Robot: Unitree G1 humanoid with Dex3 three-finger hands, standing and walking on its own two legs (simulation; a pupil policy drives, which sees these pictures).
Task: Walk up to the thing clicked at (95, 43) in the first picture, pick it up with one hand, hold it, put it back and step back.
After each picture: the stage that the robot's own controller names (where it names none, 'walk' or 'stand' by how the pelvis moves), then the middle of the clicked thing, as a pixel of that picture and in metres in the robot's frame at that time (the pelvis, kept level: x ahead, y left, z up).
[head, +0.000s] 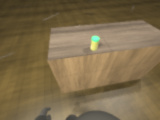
stand; (94, 43) +0.67 +0.01 +0.05
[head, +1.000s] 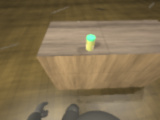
rise first; (90, 43) +0.60 +0.06 +0.08
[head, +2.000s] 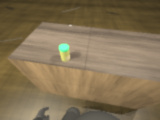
stand; (64, 53) +0.45 +0.23 +0.08
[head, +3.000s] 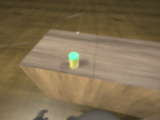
stand; (74, 60) +0.43 +0.16 +0.05
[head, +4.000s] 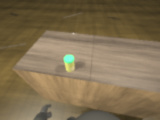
stand; (69, 63) +0.40 +0.18 +0.05
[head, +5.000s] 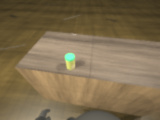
stand; (70, 61) +0.43 +0.18 +0.05
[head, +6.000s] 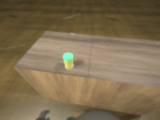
stand; (68, 61) +0.43 +0.20 +0.04
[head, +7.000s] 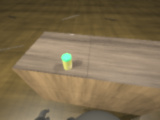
stand; (67, 62) +0.42 +0.20 +0.04
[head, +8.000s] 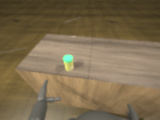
rise first; (68, 63) +0.42 +0.21 +0.05
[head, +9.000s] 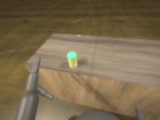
go down; (72, 60) +0.45 +0.20 +0.05
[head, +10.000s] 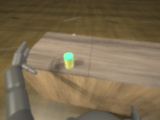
go down; (69, 61) +0.44 +0.19 +0.05
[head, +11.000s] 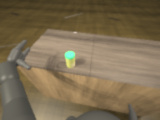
go down; (70, 60) +0.44 +0.18 +0.05
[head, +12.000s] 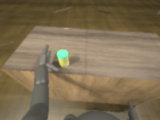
close in; (63, 59) +0.42 +0.20 +0.06
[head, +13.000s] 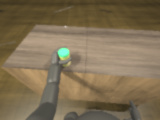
close; (64, 57) +0.42 +0.19 +0.08
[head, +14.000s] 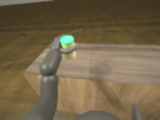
lift; (68, 48) +0.35 +0.15 +0.28
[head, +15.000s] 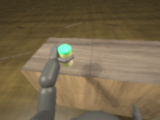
hold; (66, 56) +0.33 +0.17 +0.22
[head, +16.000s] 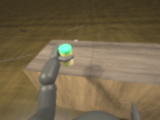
hold; (66, 56) +0.33 +0.17 +0.23
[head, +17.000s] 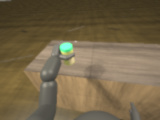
crouch; (67, 54) +0.34 +0.17 +0.23
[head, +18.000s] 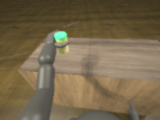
crouch; (62, 43) +0.42 +0.20 +0.25
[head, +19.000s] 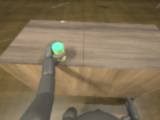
lower; (59, 52) +0.45 +0.21 +0.10
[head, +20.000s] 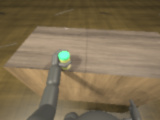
lower; (65, 60) +0.40 +0.19 +0.08
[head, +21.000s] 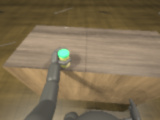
lower; (64, 58) +0.42 +0.19 +0.08
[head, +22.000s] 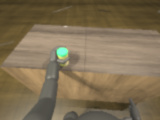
lower; (63, 57) +0.43 +0.20 +0.08
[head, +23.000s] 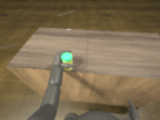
open; (67, 62) +0.40 +0.17 +0.08
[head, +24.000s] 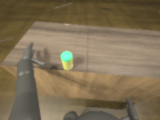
sink last; (67, 61) +0.39 +0.16 +0.07
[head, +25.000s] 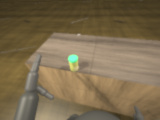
sink last; (73, 63) +0.41 +0.19 +0.05
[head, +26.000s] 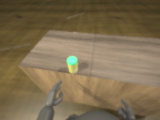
stand; (72, 65) +0.38 +0.17 +0.05
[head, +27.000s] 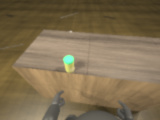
stand; (69, 64) +0.39 +0.18 +0.05
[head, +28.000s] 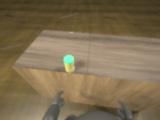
stand; (69, 64) +0.39 +0.18 +0.05
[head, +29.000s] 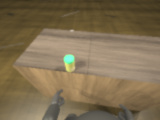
stand; (69, 63) +0.39 +0.18 +0.05
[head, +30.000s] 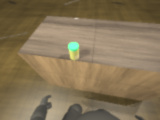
walk; (74, 51) +0.46 +0.16 +0.07
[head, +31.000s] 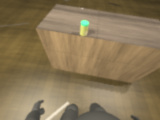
walk; (84, 28) +0.74 +0.13 +0.07
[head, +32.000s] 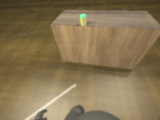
stand; (83, 20) +1.09 +0.22 +0.07
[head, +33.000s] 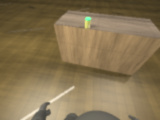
stand; (87, 23) +1.07 +0.13 +0.06
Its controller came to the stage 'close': yes
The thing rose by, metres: 0.23
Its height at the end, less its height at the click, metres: +0.00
